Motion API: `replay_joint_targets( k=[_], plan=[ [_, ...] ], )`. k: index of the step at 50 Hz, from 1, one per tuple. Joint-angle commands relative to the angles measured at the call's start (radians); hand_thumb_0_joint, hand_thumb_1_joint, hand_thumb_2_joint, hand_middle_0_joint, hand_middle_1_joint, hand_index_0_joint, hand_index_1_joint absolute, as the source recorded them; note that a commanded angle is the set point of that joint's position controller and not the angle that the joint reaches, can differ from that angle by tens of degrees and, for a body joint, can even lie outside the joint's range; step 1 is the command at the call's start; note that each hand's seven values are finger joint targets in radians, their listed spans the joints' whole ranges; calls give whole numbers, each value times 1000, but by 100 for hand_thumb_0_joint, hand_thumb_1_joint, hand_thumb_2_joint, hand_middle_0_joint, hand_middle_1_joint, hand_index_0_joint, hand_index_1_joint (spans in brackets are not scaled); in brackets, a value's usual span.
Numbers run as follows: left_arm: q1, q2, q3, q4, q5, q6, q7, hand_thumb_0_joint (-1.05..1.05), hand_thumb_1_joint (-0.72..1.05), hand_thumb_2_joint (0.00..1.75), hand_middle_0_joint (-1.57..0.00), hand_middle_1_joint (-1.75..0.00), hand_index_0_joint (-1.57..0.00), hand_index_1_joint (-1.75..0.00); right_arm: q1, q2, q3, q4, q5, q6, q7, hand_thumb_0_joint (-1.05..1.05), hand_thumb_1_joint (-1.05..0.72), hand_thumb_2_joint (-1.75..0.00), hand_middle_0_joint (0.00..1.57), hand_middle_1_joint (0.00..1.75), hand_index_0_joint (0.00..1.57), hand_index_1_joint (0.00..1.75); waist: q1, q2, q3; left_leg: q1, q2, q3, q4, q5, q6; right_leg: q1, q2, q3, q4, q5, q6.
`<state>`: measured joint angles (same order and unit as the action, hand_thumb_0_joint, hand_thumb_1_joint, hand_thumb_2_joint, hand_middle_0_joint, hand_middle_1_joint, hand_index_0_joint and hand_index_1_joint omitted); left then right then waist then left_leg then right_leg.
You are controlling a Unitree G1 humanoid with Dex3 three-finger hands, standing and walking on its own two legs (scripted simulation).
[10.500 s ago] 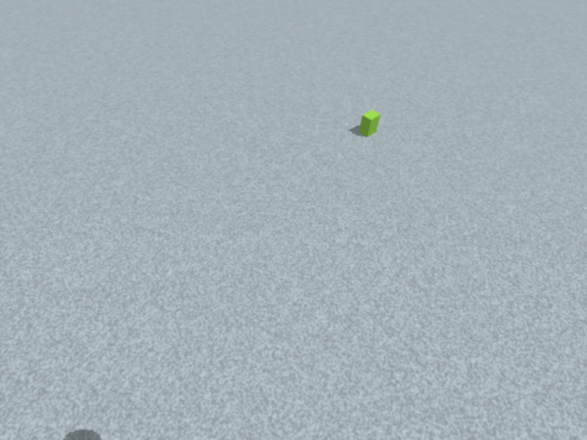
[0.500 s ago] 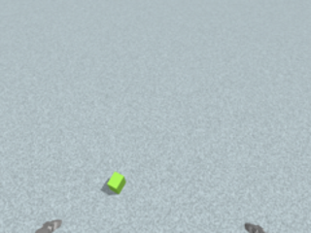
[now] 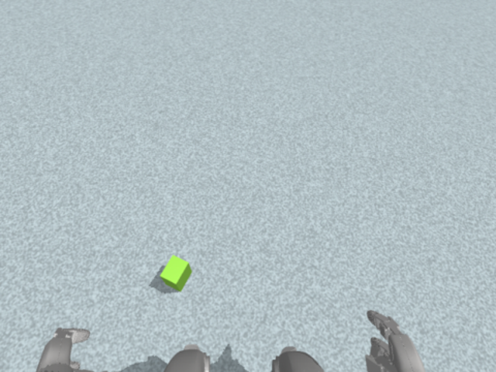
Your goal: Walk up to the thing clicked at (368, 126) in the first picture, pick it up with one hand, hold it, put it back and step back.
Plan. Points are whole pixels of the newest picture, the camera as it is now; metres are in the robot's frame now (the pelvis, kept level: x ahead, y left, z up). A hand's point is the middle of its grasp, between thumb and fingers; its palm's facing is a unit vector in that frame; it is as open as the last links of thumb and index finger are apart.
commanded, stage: rise first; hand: left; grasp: from above
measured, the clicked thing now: (176, 273) +0.45 +0.22 -0.67
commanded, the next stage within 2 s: none
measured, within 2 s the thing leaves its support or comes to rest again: neither
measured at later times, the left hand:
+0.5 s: hand out of the picture +0.14 +0.27 -0.19, palm faces -0.06 -0.78 -0.62, open 14.1 cm
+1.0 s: hand (120, 327) +0.23 +0.28 -0.34, palm faces -0.17 -0.37 -0.91, open 13.8 cm
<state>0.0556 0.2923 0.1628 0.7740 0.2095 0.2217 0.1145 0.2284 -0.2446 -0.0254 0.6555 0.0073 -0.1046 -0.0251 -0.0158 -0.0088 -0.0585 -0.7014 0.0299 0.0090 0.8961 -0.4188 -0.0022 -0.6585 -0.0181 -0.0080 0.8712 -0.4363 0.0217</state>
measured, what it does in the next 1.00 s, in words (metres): lowers itself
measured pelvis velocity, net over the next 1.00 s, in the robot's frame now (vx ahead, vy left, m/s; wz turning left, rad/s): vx -0.07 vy -0.02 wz -0.02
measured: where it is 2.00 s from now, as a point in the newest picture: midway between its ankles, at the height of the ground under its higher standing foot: outside the picture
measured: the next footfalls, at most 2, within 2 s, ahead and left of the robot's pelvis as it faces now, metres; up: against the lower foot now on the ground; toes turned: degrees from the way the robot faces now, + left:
none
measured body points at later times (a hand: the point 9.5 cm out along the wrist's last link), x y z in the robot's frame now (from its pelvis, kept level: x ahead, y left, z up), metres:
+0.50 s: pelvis +0.00 +0.00 -0.04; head +0.09 +0.01 +0.40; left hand +0.14 +0.30 -0.15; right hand +0.16 -0.24 -0.14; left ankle +0.01 +0.12 -0.69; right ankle -0.01 -0.14 -0.69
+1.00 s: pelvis -0.07 -0.02 -0.18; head +0.10 +0.01 +0.24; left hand +0.24 +0.30 -0.29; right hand +0.11 -0.27 -0.31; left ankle +0.01 +0.12 -0.69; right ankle -0.01 -0.14 -0.69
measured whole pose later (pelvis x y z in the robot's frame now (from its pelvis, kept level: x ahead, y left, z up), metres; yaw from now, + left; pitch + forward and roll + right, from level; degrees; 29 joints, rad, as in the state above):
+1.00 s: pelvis -0.07 -0.02 -0.18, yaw -1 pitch +33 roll -2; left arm -0.56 0.31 0.16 1.20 0.57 0.41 0.67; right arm 0.03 -0.26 0.02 0.79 -0.07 -0.18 0.01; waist -0.05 -0.01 -0.24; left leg -1.67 0.05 -0.06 1.69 -0.60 -0.03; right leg -1.62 0.00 -0.04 1.68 -0.64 -0.01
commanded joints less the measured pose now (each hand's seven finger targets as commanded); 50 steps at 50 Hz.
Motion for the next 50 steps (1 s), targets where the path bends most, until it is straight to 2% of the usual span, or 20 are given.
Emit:
replay_joint_targets(
  k=[1, 5, 15, 16, 17, 18, 19, 21, 24, 28, 30, 32, 33, 35, 39, 41, 44, 48, 49, 50],
  plan=[
    [-10, 182, 50, -205, 20, 21, 38, 0, -59, 100, -7, -107, -6, -108, 19, -147, -58, -127, 0, -50, -32, 0, -92, -91, 20, 30, 20, 30, -6, 81, -281, 173, -15, -10, -59, 330, 0, 59, 35, -17, -51, 282, -35],
    [48, 148, 37, -249, 11, 74, 52, 0, -59, 101, -7, -107, -5, -108, -3, -143, -57, -141, -4, -46, -42, 0, -91, -91, 20, 30, 20, 30, 0, 86, -295, 145, -9, -27, -31, 378, -9, 24, 42, -30, -7, 286, -38],
    [66, 138, 30, -288, 67, 139, 107, 0, -56, 99, -7, -104, -6, -105, -11, -120, -51, -166, -7, -43, -49, 0, -89, -90, 20, 30, 20, 30, 1, 54, -335, 34, -16, -22, 76, 366, 5, -23, 36, -27, 69, 316, -37],
    [69, 158, 44, -289, 74, 142, 115, 0, -55, 98, -8, -103, -7, -104, -8, -122, -50, -165, -6, -42, -50, 0, -89, -90, 20, 30, 20, 30, 4, 59, -330, 29, -13, -22, 79, 352, 2, -32, 33, -31, 76, 292, -40],
    [68, 151, 38, -295, 78, 145, 123, 0, -55, 98, -8, -103, -7, -104, -14, -117, -48, -165, -7, -43, -52, 0, -89, -90, 20, 30, 20, 30, 9, 68, -323, 13, -16, -18, 86, 334, 2, -44, 33, -29, 80, 282, -40],
    [73, 138, 30, -298, 85, 148, 129, 0, -55, 97, -9, -103, -8, -104, -14, -113, -45, -169, -4, -44, -52, 0, -90, -90, 20, 30, 20, 30, 0, 68, -335, 17, -15, -19, 92, 328, 4, -50, 33, -27, 84, 282, -39],
    [68, 165, 46, -315, 94, 150, 139, 0, -53, 96, -9, -101, -9, -102, -8, -119, -49, -169, -4, -43, -55, 0, -90, -90, 20, 30, 20, 30, 5, 72, -334, 5, -13, -19, 96, 301, 2, -58, 29, -30, 88, 254, -41],
    [87, 134, 31, -313, 92, 158, 148, 0, -52, 94, -10, -102, -10, -102, -18, -108, -43, -169, -2, -46, -58, 0, -90, -90, 20, 30, 20, 30, 10, 66, -330, -12, -14, -21, 98, 274, 0, -72, 29, -31, 96, 228, -44],
    [72, 141, 31, -329, 97, 161, 168, 0, -52, 94, -9, -102, -9, -102, -25, -110, -45, -167, -1, -49, -63, 0, -89, -90, 20, 30, 20, 30, 1, 59, -352, -30, -13, -24, 125, 270, 2, -88, 29, -33, 114, 231, -43],
    [75, 122, 16, -318, 105, 165, 192, 0, -48, 91, -12, -97, -12, -97, -36, -105, -39, -159, -4, -55, -76, 0, -90, -90, 20, 30, 20, 30, 5, 82, -331, -79, -12, -29, 136, 188, -3, -153, 29, -39, 142, 146, -50],
    [-28, 132, 3, -301, 112, 159, 203, 0, -45, 90, -12, -97, -13, -97, -43, -109, -38, -149, -4, -59, -81, 0, -87, -89, 20, 30, 20, 30, -17, 77, -322, -111, -8, -32, 150, 138, -2, -203, 30, -37, 160, 110, -52],
    [-126, 143, 1, -231, 141, 145, 225, 0, -46, 91, -11, -98, -11, -98, -51, -115, -35, -129, -9, -66, -85, 0, -87, -89, 20, 30, 20, 30, -26, 69, -297, -186, -8, -27, 196, 87, 1, -273, 27, -34, 196, 72, -50],
    [-166, 127, -15, -179, 162, 137, 237, 0, -46, 92, -10, -97, -10, -97, -49, -115, -31, -119, -11, -69, -84, 0, -86, -89, 20, 30, 20, 30, -36, 46, -307, -214, -8, -28, 222, 77, 2, -301, 30, -35, 224, 68, -50],
    [-245, 155, 3, -96, 209, 125, 277, 0, -48, 94, -10, -95, -9, -96, -63, -124, -29, -96, -18, -76, -80, 0, -86, -89, 20, 30, 20, 30, -21, 48, -326, -296, -8, -18, 289, 44, 2, -378, 28, -30, 287, 41, -50],
    [-405, 143, -13, 29, 299, 126, 377, 0, -46, 92, -12, -94, -12, -94, -90, -140, -19, -43, -27, -87, -60, 0, -89, -89, 20, 30, 20, 30, -6, 90, -469, -353, -9, -27, 376, 52, -14, -500, 26, -31, 411, 46, -56],
    [-523, 131, -30, 100, 323, 139, 428, 0, -47, 93, -13, -95, -13, -95, -101, -151, -20, -7, -34, -93, -43, 0, -90, -90, 20, 30, 20, 30, -25, 102, -519, -387, -5, -45, 430, 85, -25, -577, 26, -33, 477, 74, -57],
    [-679, 147, -37, 239, 368, 173, 525, 0, -47, 94, -12, -97, -12, -97, -95, -162, -14, 41, -49, -100, -13, 0, -90, -90, 20, 30, 20, 30, -49, 66, -591, -506, -9, -25, 555, 102, -15, -651, 32, -33, 541, 116, -49],
    [-815, 231, 30, 410, 396, 202, 629, 0, -48, 95, -13, -99, -13, -99, -95, -180, -12, 94, -84, -118, 34, 0, -91, -90, 20, 30, 20, 30, -48, 44, -651, -650, -8, -19, 689, 59, -13, -773, 34, -40, 641, 86, -42],
    [-844, 254, 50, 430, 388, 208, 650, 0, -45, 93, -14, -100, -15, -99, -104, -175, -10, 99, -95, -122, 46, 0, -91, -90, 20, 30, 20, 30, -34, 67, -669, -679, -12, -10, 719, 48, -14, -787, 29, -35, 663, 75, -42],
    [-881, 269, 63, 441, 381, 214, 662, 0, -44, 93, -14, -101, -15, -99, -110, -179, -12, 102, -104, -126, 59, 0, -91, -90, 20, 30, 20, 30, -41, 54, -703, -698, -9, -10, 749, 24, -11, -803, 29, -37, 674, 49, -37]
  ],
)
